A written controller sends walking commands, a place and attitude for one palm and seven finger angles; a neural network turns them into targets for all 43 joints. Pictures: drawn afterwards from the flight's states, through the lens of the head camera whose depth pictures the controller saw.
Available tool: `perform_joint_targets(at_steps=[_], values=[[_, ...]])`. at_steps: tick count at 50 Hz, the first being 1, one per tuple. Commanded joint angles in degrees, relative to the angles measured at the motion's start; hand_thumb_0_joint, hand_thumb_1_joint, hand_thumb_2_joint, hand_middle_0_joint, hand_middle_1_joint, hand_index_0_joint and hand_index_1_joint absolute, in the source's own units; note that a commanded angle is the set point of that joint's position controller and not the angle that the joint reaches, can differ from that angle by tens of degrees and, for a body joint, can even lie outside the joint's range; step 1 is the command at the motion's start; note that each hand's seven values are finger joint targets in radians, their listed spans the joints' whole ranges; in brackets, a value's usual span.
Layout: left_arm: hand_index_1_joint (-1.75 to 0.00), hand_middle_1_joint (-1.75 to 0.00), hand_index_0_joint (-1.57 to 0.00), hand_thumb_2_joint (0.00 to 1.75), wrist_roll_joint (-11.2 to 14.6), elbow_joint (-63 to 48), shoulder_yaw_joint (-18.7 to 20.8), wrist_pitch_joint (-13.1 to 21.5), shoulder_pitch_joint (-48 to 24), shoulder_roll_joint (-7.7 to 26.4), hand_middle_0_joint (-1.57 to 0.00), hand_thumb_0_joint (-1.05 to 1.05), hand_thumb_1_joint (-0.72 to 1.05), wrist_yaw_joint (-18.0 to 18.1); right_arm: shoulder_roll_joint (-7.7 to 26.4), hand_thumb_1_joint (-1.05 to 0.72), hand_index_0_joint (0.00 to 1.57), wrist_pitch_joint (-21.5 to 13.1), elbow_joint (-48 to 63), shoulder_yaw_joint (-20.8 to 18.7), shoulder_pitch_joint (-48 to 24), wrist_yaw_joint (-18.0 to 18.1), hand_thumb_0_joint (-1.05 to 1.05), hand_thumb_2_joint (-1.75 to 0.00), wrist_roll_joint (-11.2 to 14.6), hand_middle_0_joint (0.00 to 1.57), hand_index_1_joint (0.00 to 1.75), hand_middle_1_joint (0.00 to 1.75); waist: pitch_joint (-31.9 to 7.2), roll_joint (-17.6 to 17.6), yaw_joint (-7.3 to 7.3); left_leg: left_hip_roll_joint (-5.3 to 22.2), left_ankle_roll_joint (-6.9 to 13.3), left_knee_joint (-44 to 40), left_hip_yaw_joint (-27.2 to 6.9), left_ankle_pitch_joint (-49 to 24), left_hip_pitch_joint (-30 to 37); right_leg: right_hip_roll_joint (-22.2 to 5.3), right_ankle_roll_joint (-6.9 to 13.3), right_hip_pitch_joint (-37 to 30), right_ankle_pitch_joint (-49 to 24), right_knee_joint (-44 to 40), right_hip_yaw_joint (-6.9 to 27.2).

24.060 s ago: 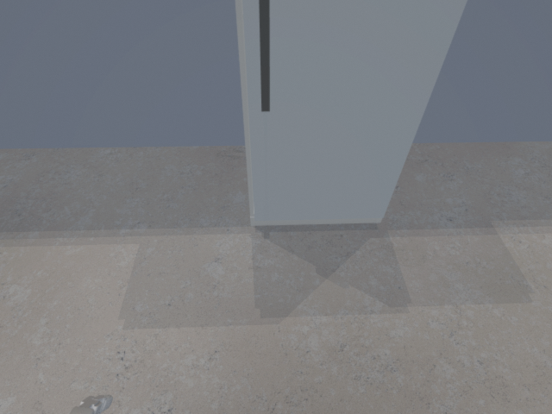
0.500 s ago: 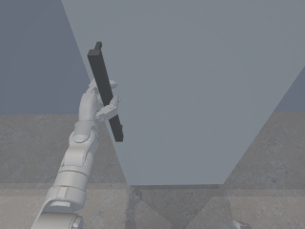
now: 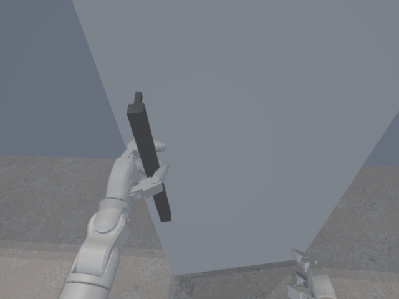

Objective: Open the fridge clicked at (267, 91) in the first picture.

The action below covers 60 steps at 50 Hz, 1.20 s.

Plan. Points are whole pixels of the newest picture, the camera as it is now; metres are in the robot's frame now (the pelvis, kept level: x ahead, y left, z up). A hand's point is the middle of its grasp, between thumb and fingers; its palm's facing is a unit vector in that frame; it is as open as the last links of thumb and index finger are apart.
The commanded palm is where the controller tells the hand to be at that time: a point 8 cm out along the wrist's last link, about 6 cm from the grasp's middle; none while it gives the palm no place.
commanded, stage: walk backward, drawing the door open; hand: left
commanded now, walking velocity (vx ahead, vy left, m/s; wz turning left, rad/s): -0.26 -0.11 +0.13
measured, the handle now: (154, 167) +0.36 +0.12 +0.09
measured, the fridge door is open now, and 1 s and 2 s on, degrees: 10 36 62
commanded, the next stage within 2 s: none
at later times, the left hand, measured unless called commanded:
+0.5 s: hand (172, 244) +0.19 +0.05 +0.12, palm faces -0.10 -0.99 -0.13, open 6.7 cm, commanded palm +0.16 +0.11 +0.12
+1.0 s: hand out of the picture +0.10 -0.02 +0.12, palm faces +0.25 -0.96 -0.13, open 6.9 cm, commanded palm +0.06 +0.02 +0.12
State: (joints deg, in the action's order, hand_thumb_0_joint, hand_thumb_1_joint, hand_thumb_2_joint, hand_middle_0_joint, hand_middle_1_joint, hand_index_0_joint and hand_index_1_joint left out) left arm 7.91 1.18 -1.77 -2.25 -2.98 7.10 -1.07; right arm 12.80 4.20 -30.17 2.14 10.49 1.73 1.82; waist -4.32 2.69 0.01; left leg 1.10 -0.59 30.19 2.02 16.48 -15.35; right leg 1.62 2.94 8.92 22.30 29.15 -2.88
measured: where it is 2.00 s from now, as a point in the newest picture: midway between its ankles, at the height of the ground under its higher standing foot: outside the picture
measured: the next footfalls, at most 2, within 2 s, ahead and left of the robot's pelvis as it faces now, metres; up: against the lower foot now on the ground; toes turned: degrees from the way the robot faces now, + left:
left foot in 0.78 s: -0.12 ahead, +0.05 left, +0.00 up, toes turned +18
right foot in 1.04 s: -0.01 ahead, -0.37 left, +0.00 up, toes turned +26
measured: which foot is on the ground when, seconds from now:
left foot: down 0.00-0.60, up 0.62-0.76, down 0.78-1.00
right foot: down 0.00-0.78, up 0.80-1.00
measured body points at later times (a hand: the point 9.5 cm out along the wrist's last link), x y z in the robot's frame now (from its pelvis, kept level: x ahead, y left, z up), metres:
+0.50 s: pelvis -0.09 -0.02 +0.01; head -0.08 -0.05 +0.45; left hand +0.19 +0.11 +0.13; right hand +0.06 -0.23 -0.11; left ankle -0.01 +0.13 -0.73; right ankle -0.07 -0.08 -0.73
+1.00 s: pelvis -0.13 -0.20 +0.00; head -0.05 -0.17 +0.44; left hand +0.08 +0.03 +0.12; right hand +0.11 -0.34 -0.11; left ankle -0.15 +0.03 -0.73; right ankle -0.05 -0.37 -0.71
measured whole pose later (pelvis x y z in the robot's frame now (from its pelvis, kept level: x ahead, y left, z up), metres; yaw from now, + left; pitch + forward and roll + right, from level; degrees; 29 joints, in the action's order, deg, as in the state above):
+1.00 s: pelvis -0.13 -0.20 +0.00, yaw +24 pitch +1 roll -2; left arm -0.9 -19.2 -9.7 4.5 3.7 9.1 1.7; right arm 9.4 -5.7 -35.3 -1.4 9.3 2.3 -0.5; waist 9.6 3.0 -0.4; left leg 8.1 -6.4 27.5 -11.8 9.4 -21.0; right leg -2.7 -3.3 20.1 19.3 38.9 3.6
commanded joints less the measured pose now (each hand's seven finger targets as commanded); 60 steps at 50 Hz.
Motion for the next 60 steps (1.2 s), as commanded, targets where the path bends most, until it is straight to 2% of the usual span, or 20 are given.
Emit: perform_joint_targets(at_steps=[1,7,11,24,27,32,36,37,38,39,40,41,43,45,50,52,53,54,56,60], values=[[-1.40,-1.40,-0.45,0.90,-4.5,-13.9,0.7,8.1,-9.2,6.8,-0.45,0.00,0.90,2.6,5.4,-0.90,0.20,0.1,7.7,-2.5,-5.9,1.9,0.00,-0.90,-1.3,0.20,0.30,0.30,-6.3,-7.9,-0.37,0.4,4.5,3.0,-0.3,-24.2,9.6,-6.5,-8.7,2.2,-50.8,-6.7,4.3],[-1.40,-1.40,-0.45,0.90,-5.0,-21.1,-1.1,10.4,-6.1,6.9,-0.45,0.00,0.90,3.7,4.9,-0.90,0.20,2.4,9.0,-2.7,-6.3,2.5,0.00,-0.90,-1.6,0.20,0.30,0.30,-12.7,0.0,-1.39,4.6,4.6,-1.7,-4.7,-40.6,20.1,-3.0,-6.0,5.3,-31.5,-2.2,1.5],[-1.40,-1.40,-0.45,0.90,-5.3,-23.7,-2.7,10.4,-3.6,5.5,-0.45,0.00,0.90,4.1,3.8,-0.90,0.20,2.7,10.1,-2.5,-6.4,2.4,0.00,-0.90,-1.8,0.20,0.30,0.30,-12.7,-3.5,-2.06,4.5,3.9,-2.3,-4.2,-39.5,18.7,-2.8,-6.1,4.5,-31.6,-4.5,1.0],[-1.40,-1.40,-0.45,0.90,-6.9,-26.2,-6.9,10.2,-0.5,3.1,-0.45,0.00,0.90,4.4,3.8,-0.90,0.20,-0.8,7.5,-3.6,-8.9,3.4,0.00,-0.90,-2.9,0.20,0.30,0.30,-3.4,3.7,-2.55,10.2,6.7,-21.6,-20.4,6.2,-3.9,-0.2,-3.3,0.8,-1.7,-0.4,4.2],[-1.40,-1.40,-0.45,0.90,-7.5,-27.6,-6.7,9.5,-0.5,3.7,-0.45,0.00,0.90,4.6,2.8,-0.90,0.20,-2.2,6.4,-4.2,-10.4,3.3,0.00,-0.90,-2.6,0.20,0.30,0.30,-4.3,-2.0,-1.74,6.6,4.7,-17.9,-15.1,6.5,-6.9,-1.3,-2.8,-2.9,-0.6,-7.2,5.0],[-1.40,-1.40,-0.45,0.90,-10.0,-29.8,-7.2,8.8,-4.5,2.8,-0.45,0.00,0.90,4.9,1.3,-0.90,0.20,-5.5,2.0,-5.6,-7.4,3.4,0.00,-0.90,-2.0,0.20,0.30,0.30,-4.6,-14.7,-2.07,-3.3,0.0,21.2,0.6,7.5,-2.7,-14.1,-0.5,13.6,6.0,-21.9,5.2],[-1.40,-1.40,-0.45,0.90,-11.2,-30.2,-8.8,10.1,-4.3,1.0,-0.45,0.00,0.90,3.4,-1.0,-0.90,0.20,-10.4,0.3,-5.1,-3.2,4.3,0.00,-0.90,-2.8,0.20,0.30,0.30,-1.7,-9.2,-5.50,-1.5,1.1,10.1,7.4,6.1,6.1,-4.4,-9.5,13.9,-21.1,-11.6,-10.3],[-1.40,-1.40,-0.45,0.90,-10.7,-30.3,-10.2,10.6,-4.5,1.2,-0.45,0.00,0.90,3.0,0.1,-0.90,0.20,-11.7,-1.2,-5.2,-1.0,4.4,0.00,-0.90,-2.4,0.20,0.30,0.30,-0.8,-4.7,-8.12,0.6,2.6,-6.8,4.2,-2.7,15.1,0.8,-14.7,18.3,-25.2,0.8,-12.9],[-1.40,-1.40,-0.45,0.90,-9.9,-30.7,-11.8,11.9,-3.5,-1.1,-0.45,0.00,0.90,2.6,1.8,-0.90,0.20,-13.1,-0.3,-5.9,1.0,4.2,0.00,-0.90,-2.7,0.20,0.30,0.30,-1.1,10.7,-10.59,12.6,8.0,-27.2,-13.4,-12.9,22.1,4.8,-19.5,26.5,-17.8,30.6,-9.4],[-1.40,-1.40,-0.45,0.90,-11.2,-29.9,-11.0,13.4,-0.4,-0.7,-0.45,0.00,0.90,2.9,4.9,-0.90,0.20,-12.6,3.2,-5.9,-4.7,3.2,0.00,-0.90,-5.6,0.20,0.30,0.30,-5.4,15.1,-4.52,32.6,13.5,-19.4,-43.3,-21.8,12.6,-2.5,-9.0,27.6,3.6,52.7,8.6],[-1.40,-1.40,-0.45,0.90,-11.8,-31.4,-10.4,13.2,-1.3,1.5,-0.45,0.00,0.90,2.3,6.1,-0.90,0.20,-11.8,2.4,-5.8,-5.7,2.6,0.00,-0.90,-5.2,0.20,0.30,0.30,-3.7,1.1,-3.32,34.7,16.0,-17.0,-46.1,-26.5,9.3,-3.3,-5.6,26.9,2.4,53.9,14.4],[-1.40,-1.40,-0.45,0.90,-12.1,-32.5,-6.7,12.5,-3.5,3.5,-0.45,0.00,0.90,2.7,11.1,-0.90,0.20,-10.6,4.0,-8.0,-11.3,2.0,0.00,-0.90,-4.3,0.20,0.30,0.30,-2.2,-4.6,-1.37,34.7,15.0,-15.8,-37.6,-27.5,9.6,-5.3,-4.9,28.0,3.0,50.2,17.6],[-1.40,-1.40,-0.45,0.90,-9.8,-38.1,-7.7,13.6,-3.6,1.8,-0.45,0.00,0.90,1.9,6.4,-0.90,0.20,-12.1,3.6,-6.6,-10.5,2.1,0.00,-0.90,-4.3,0.20,0.30,0.30,1.3,1.4,-1.26,25.7,12.8,-11.6,-31.3,-16.7,5.7,-6.4,-5.1,28.3,2.3,39.5,14.7],[-1.40,-1.40,-0.45,0.90,-9.4,-32.1,-8.3,12.3,-0.4,-1.5,-0.45,0.00,0.90,2.9,6.0,-0.90,0.20,-12.4,2.1,-6.7,-7.7,1.5,0.00,-0.90,-3.4,0.20,0.30,0.30,-0.6,1.7,-0.54,15.1,6.0,-10.2,-14.9,-10.4,-2.0,-3.3,-5.2,10.2,-3.0,19.7,6.8],[-1.40,-1.40,-0.45,0.90,-9.9,-38.3,-5.7,13.7,-6.5,2.7,-0.45,0.00,0.90,3.7,3.4,-0.90,0.20,-12.6,2.8,-7.0,-5.7,0.8,0.00,-0.90,-0.8,0.20,0.30,0.30,-6.3,10.4,-2.78,4.3,2.7,-5.1,-11.4,0.4,0.4,1.3,-7.4,-2.5,-5.3,-7.3,-3.9],[-1.40,-1.40,-0.45,0.90,-9.4,-41.4,0.0,13.6,-6.0,8.5,-0.45,0.00,0.90,4.6,0.7,-0.90,0.20,-12.1,1.7,-6.5,-4.5,0.6,0.00,-0.90,-0.3,0.20,0.30,0.30,-9.6,-1.3,-3.27,-2.9,-1.2,10.2,-1.7,4.5,-2.8,-8.0,-2.4,-3.7,-14.4,-8.2,0.3],[-1.40,-1.40,-0.45,0.90,-8.6,-43.3,2.3,13.8,-6.1,10.3,-0.45,0.00,0.90,5.1,-0.9,-0.90,0.20,-12.0,2.4,-5.8,-6.8,1.0,0.00,-0.90,-0.4,0.20,0.30,0.30,-9.4,-5.6,-2.38,-3.6,-2.1,20.9,1.3,10.4,-9.1,-14.1,0.7,-3.5,-24.4,-6.7,2.7],[-1.40,-1.40,-0.45,0.90,-8.1,-41.1,4.1,13.5,-3.6,10.3,-0.45,0.00,0.90,4.6,0.9,-0.90,0.20,-12.8,2.8,-7.6,-8.0,2.2,0.00,-0.90,-0.4,0.20,0.30,0.30,-11.3,-19.5,0.27,-2.7,-1.0,34.5,-0.5,16.6,-10.8,-20.0,4.9,-2.7,-29.2,-7.0,7.9],[-1.40,-1.40,-0.45,0.90,-8.8,-40.2,2.2,13.4,-4.2,7.9,-0.45,0.00,0.90,3.7,0.1,-0.90,0.20,-13.5,3.4,-6.3,-10.9,3.8,0.00,-0.90,-1.3,0.20,0.30,0.30,-6.0,-16.7,0.26,0.7,-0.1,39.9,-2.4,18.6,-14.3,-20.5,8.8,-1.7,-40.0,-2.1,6.6],[-1.40,-1.40,-0.45,0.90,-6.5,-38.5,0.4,14.2,-2.3,4.9,-0.45,0.00,0.90,2.9,1.0,-0.90,0.20,-12.8,2.5,-5.2,-4.9,4.6,0.00,-0.90,-1.9,0.20,0.30,0.30,-5.9,-9.6,-4.74,1.6,0.5,-4.4,0.3,-6.8,5.6,-9.6,0.6,5.3,-35.6,20.1,-6.9]])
